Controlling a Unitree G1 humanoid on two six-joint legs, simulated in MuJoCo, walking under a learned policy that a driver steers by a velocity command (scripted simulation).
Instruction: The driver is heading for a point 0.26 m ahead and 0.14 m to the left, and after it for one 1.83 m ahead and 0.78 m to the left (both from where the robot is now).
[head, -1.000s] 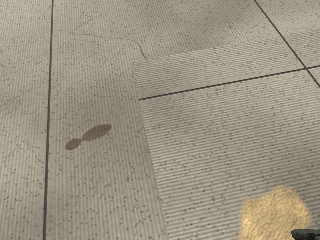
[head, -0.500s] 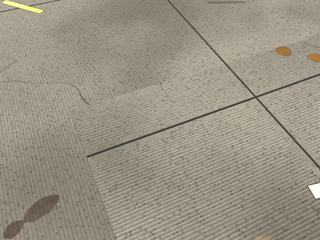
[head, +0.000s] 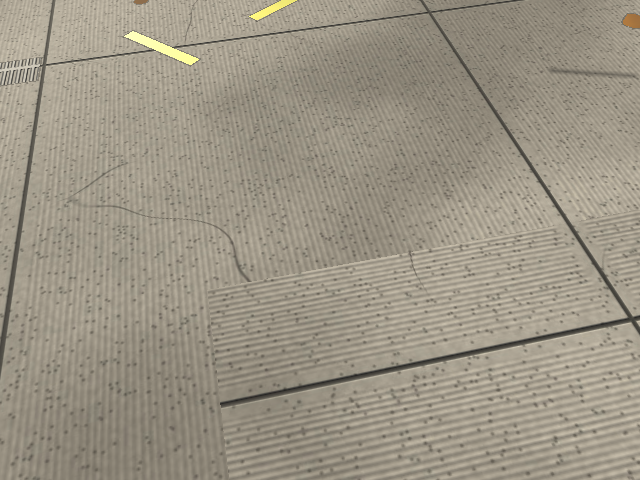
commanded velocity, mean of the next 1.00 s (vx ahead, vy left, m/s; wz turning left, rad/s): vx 0.17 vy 0.00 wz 0.55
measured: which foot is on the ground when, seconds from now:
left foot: up 0.00-0.22, down 0.24-0.72, up 0.74-1.00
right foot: down 0.00-0.26, up 0.28-0.70, down 0.72-1.00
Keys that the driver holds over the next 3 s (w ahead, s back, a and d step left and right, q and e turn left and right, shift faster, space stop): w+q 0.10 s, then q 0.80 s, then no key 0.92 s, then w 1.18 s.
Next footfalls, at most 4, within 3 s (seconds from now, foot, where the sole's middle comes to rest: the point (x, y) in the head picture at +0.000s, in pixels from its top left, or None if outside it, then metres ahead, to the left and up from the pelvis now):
0.24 left None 0.30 0.14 -0.78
0.72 right None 0.39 -0.06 -0.78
1.12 left None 0.22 0.15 -0.78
1.42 right None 0.36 -0.05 -0.78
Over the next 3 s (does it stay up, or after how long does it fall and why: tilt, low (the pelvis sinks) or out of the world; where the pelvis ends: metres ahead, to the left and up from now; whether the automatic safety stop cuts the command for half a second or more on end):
stays up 0.67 0.32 -0.01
